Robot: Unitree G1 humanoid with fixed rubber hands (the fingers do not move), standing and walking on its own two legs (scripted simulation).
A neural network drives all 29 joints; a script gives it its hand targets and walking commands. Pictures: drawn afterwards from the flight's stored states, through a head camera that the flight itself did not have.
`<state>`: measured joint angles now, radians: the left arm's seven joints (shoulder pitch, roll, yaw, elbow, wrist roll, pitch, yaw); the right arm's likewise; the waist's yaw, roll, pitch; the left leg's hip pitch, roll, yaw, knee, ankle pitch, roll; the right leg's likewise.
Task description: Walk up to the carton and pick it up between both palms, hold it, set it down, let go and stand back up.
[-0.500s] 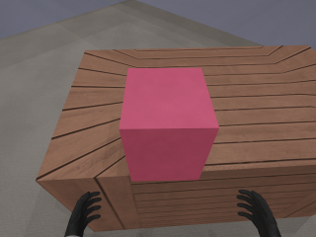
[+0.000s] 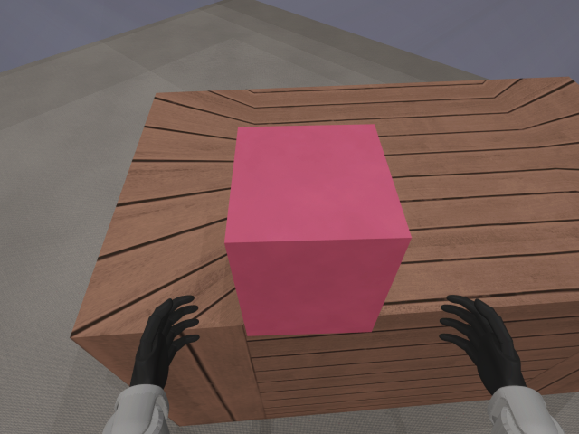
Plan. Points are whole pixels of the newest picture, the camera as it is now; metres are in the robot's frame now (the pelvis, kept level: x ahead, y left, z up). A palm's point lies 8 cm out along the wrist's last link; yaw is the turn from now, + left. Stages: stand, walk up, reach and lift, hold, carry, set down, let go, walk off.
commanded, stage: reach and lift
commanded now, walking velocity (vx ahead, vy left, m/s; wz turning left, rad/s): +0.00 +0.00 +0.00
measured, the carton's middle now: (308, 234) +0.38 +0.03 +0.05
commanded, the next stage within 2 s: none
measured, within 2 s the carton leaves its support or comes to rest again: neither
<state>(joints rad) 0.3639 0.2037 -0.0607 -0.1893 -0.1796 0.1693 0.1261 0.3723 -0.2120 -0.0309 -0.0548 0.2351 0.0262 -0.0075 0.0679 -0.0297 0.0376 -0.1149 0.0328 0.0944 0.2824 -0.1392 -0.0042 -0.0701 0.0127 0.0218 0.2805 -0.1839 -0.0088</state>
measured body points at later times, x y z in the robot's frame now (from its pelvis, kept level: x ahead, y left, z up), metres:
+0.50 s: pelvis -0.01 -0.01 +0.00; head +0.01 +0.00 +0.45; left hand +0.27 +0.21 +0.09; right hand +0.29 -0.21 +0.09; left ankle +0.01 +0.12 -0.75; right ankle -0.02 -0.11 -0.75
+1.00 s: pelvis -0.01 -0.01 +0.00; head +0.00 +0.01 +0.45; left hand +0.34 +0.21 +0.14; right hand +0.37 -0.21 +0.15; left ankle +0.01 +0.12 -0.75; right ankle -0.02 -0.11 -0.75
